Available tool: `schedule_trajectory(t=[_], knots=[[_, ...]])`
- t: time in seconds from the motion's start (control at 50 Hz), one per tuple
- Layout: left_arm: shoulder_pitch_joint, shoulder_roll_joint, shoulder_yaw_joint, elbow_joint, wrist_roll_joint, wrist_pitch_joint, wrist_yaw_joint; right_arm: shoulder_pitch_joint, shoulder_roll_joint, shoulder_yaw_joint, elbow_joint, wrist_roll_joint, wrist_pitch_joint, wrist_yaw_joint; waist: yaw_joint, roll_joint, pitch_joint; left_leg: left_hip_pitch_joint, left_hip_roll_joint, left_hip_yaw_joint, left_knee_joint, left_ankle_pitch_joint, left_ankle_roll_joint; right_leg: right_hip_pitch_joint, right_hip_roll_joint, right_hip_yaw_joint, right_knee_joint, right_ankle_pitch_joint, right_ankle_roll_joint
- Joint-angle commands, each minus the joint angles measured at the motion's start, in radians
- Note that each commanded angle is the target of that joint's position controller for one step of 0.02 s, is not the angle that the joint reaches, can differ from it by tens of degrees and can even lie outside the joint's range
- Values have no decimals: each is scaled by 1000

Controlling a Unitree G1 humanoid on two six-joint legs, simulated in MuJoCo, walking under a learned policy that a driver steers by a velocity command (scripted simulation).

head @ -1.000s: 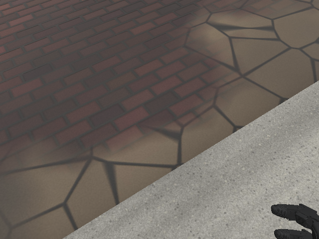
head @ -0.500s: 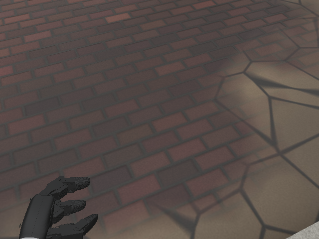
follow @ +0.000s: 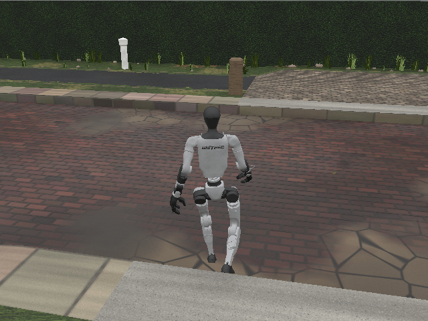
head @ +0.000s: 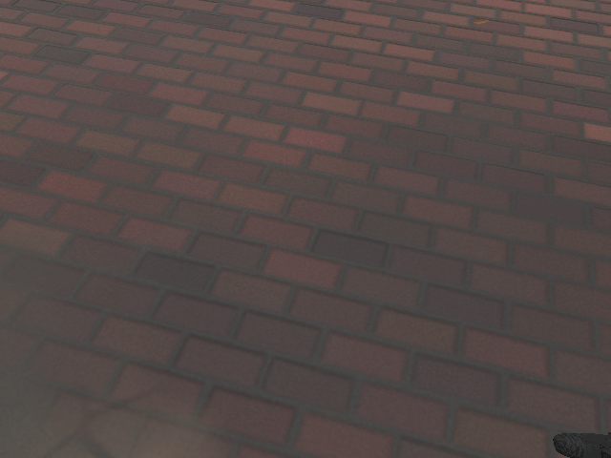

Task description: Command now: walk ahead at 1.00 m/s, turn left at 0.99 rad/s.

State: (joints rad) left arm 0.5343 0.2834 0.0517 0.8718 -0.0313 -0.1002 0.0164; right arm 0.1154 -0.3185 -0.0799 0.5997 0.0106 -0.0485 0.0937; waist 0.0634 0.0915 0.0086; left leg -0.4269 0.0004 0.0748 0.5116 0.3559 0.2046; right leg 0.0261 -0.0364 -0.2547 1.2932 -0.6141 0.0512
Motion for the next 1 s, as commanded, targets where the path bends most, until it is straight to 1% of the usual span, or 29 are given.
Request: schedule_trajectory(t=[0.02,0.04,0.06,0.08,0.12,0.14,0.18,0.22,0.26,0.3,0.32,0.34,0.36,0.38,0.4,0.42,0.44,0.5,0.6,0.7,0.74,0.78,0.8,0.82,0.84,0.86,0.9,0.94,1.0], knots=[[-213,18,-9,-212,55,-56,-7,536,-244,-70,155,-14,9,-37,-197,253,13,882,102,-226,146,393,104,-1026,25,179,756,-55,-59],[-165,44,-30,-261,46,-78,-17,532,-218,-71,112,6,11,-41,-188,189,-211,1066,160,-455,182,201,239,-1160,0,331,657,-54,-55],[-226,121,-13,-295,17,-106,-21,468,-192,-64,74,7,1,-47,-170,-45,-298,1001,221,-650,0,-308,260,-1147,-16,409,439,72,-96],[-280,132,3,-326,-9,-101,-13,305,-236,-72,58,1,-6,-73,-44,-107,-160,720,297,-862,-191,-634,267,-1136,-30,439,226,181,-48],[-248,162,21,-264,-7,-46,17,69,-122,-28,-11,-31,-35,-83,49,-204,15,251,337,-960,-228,-609,270,-973,-118,514,53,263,48],[-257,163,21,-255,15,-25,26,28,-81,-12,-10,-31,-49,-85,59,-238,94,38,283,-879,-246,-558,245,-874,-140,510,-87,270,82],[-373,112,5,-300,64,-29,15,77,-95,-19,40,7,-61,-124,16,-156,107,-150,86,-621,-237,-587,158,-620,-120,440,-406,502,67],[-462,79,2,-316,43,-37,-8,153,-102,-28,72,20,-56,-139,-61,-137,79,-258,-29,-461,-201,-660,85,-325,-27,335,-596,783,49],[-467,62,10,-331,20,-34,-10,231,-96,-31,100,30,-38,-132,-86,-96,45,-154,-37,-488,-133,-668,53,-242,26,323,-662,743,51],[-323,99,43,-310,-13,-37,-7,254,-69,-25,105,24,-22,-123,8,-59,-44,-15,-56,-487,76,-509,-5,-91,60,330,-699,561,19],[-120,142,69,-281,-21,-38,-4,205,-56,-14,86,7,-23,-110,143,-49,-168,-15,-83,-429,301,-319,-65,116,34,316,-626,493,4],[108,223,79,-243,-14,-29,6,182,50,22,50,-26,-26,-92,206,-210,-315,-160,-127,-358,702,-631,-112,380,-147,559,-625,224,-48],[78,302,85,-227,40,-38,-15,343,108,44,-15,58,-37,-90,40,-695,-425,-395,-153,-295,1032,-907,-132,455,-422,1278,-976,-197,-230],[-32,192,67,-274,34,-29,-12,276,17,38,13,75,-23,-98,70,-498,-251,-489,-52,-257,1064,-795,-135,344,-375,1278,-1047,-414,-204],[-95,139,56,-269,32,-15,-2,178,-16,27,-2,51,-15,-94,77,-369,-101,-525,-18,-214,1057,-732,-133,212,-341,1080,-1021,-299,-171],[-114,136,54,-247,44,-4,0,92,-7,26,-22,22,-7,-92,73,-195,-14,-469,24,-179,1022,-715,-124,71,-295,904,-1022,-78,-149],[-160,124,49,-228,51,-3,5,64,-5,19,-48,11,-4,-85,32,-196,24,-436,65,-186,966,-685,-116,-34,-284,788,-1005,74,-157],[-244,59,28,-188,25,-11,-2,85,18,16,-69,36,39,-69,-46,-231,47,-369,133,-182,896,-704,-114,-159,-255,544,-1054,258,-140],[-233,118,41,-142,43,-20,-8,6,5,23,-88,18,42,-67,-64,-127,119,-396,127,-175,661,-470,-152,-179,-240,286,-1168,442,-174],[-139,183,49,-83,17,-8,-14,-165,1,28,-114,19,8,-33,-20,-91,186,-249,66,-40,262,-355,-104,-54,-238,116,-1268,673,-168],[-128,235,55,-65,12,7,-11,-150,-30,10,-124,13,4,-31,-64,-183,135,-154,-20,31,204,-461,-76,68,-251,86,-1130,1267,-166],[-149,257,54,-55,13,29,1,161,-117,-38,-42,2,3,-38,-236,-239,-52,225,-89,41,63,-379,-25,63,-231,70,-740,1623,-130],[-160,239,45,-72,11,27,11,329,-166,-60,19,-6,13,-55,-307,-185,-138,543,-49,-45,20,-215,-24,-142,-184,81,-464,1438,-89],[-11,38,-6,-115,54,13,-4,315,-272,-60,40,-29,5,-68,-118,209,-266,938,242,-505,92,9,80,-574,14,133,-5,111,-21],[22,102,-12,-70,13,-17,-9,345,-212,-47,14,-35,-4,-62,-173,113,-571,958,381,-829,-39,-96,205,-586,84,401,200,-9,-29],[-136,159,11,-107,-19,-23,-6,285,-166,-30,27,-34,-15,-53,-182,0,-437,821,337,-684,-83,7,162,-619,27,397,193,61,-33],[-262,120,0,-131,3,-26,12,162,-119,-14,56,-6,-32,-55,-112,-92,-155,488,259,-451,-112,89,91,-635,-54,340,32,178,-34],[-235,125,10,-117,9,-1,3,116,-64,5,60,-30,-37,-57,-51,-71,-111,308,228,-357,-177,176,70,-532,-80,340,-27,229,-37],[-249,69,-1,-117,28,31,0,106,-59,8,98,-16,-52,-68,-21,-82,-95,227,217,-265,-239,257,76,-500,-90,322,-204,284,-12]])
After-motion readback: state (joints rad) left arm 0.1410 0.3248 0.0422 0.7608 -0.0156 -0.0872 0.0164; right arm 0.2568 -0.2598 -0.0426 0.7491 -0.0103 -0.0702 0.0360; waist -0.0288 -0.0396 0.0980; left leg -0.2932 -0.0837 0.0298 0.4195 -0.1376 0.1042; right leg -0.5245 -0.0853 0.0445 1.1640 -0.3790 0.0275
